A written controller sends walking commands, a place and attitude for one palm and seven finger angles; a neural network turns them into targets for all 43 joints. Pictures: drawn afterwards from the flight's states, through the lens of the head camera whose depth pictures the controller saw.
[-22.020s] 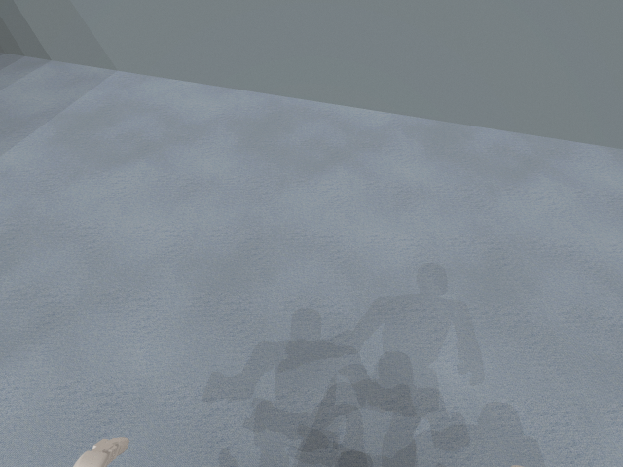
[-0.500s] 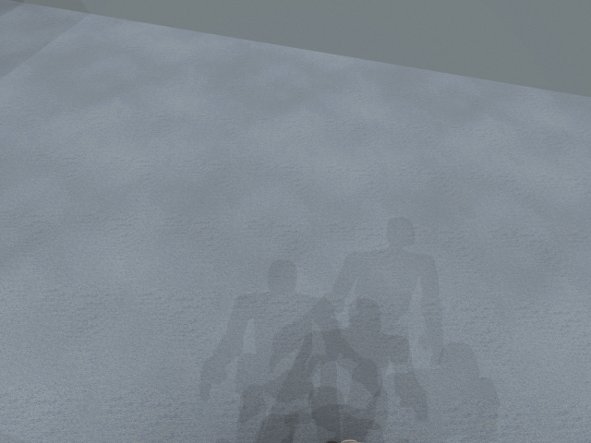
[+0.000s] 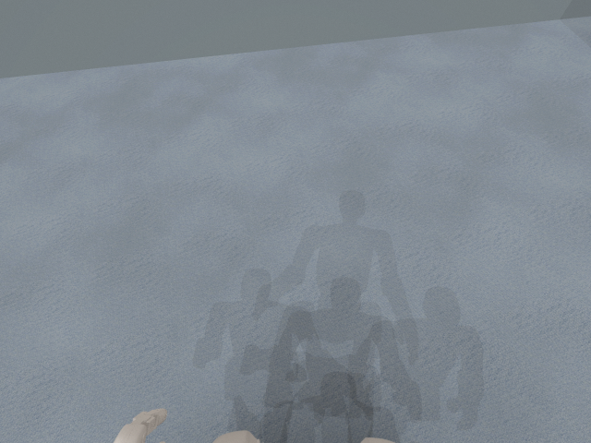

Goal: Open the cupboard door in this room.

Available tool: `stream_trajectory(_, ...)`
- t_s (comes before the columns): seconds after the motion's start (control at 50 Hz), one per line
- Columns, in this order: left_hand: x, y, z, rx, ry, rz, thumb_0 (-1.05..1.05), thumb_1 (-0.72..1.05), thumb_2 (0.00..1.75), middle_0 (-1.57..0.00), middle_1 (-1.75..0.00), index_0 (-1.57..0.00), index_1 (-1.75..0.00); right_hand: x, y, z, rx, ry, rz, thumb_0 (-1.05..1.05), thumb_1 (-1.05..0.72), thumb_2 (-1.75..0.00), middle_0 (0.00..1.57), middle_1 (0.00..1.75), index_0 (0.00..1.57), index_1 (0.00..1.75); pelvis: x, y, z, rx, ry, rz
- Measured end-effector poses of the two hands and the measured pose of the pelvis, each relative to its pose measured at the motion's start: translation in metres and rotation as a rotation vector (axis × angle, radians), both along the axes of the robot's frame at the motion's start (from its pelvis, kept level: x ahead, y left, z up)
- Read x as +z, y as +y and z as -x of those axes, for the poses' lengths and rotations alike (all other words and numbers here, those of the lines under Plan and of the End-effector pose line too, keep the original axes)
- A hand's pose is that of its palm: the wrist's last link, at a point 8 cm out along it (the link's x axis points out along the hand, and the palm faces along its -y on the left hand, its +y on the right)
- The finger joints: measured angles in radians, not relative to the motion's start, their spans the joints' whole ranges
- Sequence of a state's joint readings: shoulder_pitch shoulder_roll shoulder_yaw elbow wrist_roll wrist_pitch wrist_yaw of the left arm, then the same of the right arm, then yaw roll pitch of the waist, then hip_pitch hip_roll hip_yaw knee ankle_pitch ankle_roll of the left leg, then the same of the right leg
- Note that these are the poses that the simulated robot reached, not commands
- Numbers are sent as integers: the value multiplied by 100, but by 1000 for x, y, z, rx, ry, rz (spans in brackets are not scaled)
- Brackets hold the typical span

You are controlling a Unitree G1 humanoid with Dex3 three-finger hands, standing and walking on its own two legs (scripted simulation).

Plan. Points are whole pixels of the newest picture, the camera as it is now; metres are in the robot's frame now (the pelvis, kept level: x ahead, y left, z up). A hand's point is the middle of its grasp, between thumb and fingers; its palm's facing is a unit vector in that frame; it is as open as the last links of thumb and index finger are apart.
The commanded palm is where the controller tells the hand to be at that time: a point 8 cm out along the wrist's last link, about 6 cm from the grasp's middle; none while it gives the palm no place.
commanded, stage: turn or walk to find it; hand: left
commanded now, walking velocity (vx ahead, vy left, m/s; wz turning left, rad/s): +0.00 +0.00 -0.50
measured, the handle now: out of the picture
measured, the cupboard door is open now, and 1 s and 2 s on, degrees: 0 0 0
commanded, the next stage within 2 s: none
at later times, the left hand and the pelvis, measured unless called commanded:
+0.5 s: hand out of the picture +0.10 +0.23 -0.17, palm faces -0.15 -0.97 -0.21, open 7.4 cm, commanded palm none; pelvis +0.01 +0.04 +0.01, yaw -14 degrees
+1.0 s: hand (242, 398) +0.20 +0.11 -0.15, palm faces -0.51 -0.82 -0.26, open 7.4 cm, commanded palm none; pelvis -0.01 +0.00 +0.00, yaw -30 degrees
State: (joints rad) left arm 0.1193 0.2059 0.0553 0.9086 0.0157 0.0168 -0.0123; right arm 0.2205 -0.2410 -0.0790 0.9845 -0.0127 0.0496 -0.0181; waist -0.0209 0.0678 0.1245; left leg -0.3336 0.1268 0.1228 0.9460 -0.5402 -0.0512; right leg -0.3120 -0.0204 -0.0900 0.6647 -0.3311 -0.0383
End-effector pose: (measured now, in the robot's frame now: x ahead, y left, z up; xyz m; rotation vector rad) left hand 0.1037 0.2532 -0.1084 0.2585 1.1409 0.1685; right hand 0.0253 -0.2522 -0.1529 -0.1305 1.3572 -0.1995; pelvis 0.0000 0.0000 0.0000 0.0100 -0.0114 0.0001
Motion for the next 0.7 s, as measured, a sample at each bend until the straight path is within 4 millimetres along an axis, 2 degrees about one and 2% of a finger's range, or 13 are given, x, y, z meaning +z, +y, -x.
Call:
stream_trajectory(0.12,7,-23,1,-35,39,16,0,91,90,-20,-30,-20,-30,17,-21,1,-34,-17,24,0,-91,-90,20,30,19,30,14,-9,0,-59,4,-19)
stream_trajectory(0.22,3,-29,5,-64,72,43,0,91,90,-20,-30,-20,-30,28,-26,-7,-56,-65,49,0,-91,-90,20,30,19,30,17,-8,-2,-101,12,-17)
stream_trajectory(0.32,-5,-19,9,-82,104,60,0,91,90,-20,-30,-21,-30,36,-16,-19,-72,-109,73,0,-91,-90,20,30,19,30,16,3,-4,-144,21,-2)
stream_trajectory(0.44,-25,13,6,-98,139,72,0,91,90,-20,-30,-21,-30,43,12,-32,-93,-188,107,0,-91,-90,20,30,19,30,7,29,-7,-199,32,24)
stream_trajectory(0.5,-30,27,-2,-119,154,71,0,91,90,-20,-30,-20,-30,50,30,-26,-107,-203,111,0,-91,-90,20,30,19,30,9,40,-7,-243,19,17)
stream_trajectory(0.58,-21,38,-17,-172,160,65,0,91,90,-20,-30,-20,-30,57,46,-8,-155,-187,107,0,-91,-90,20,30,20,30,17,49,-9,-292,19,40)
stream_trajectory(0.7,-14,38,-41,-242,154,45,0,91,90,-20,-30,-20,-30,54,61,28,-255,-141,83,0,-90,-90,20,30,20,30,21,52,-10,-358,28,36)
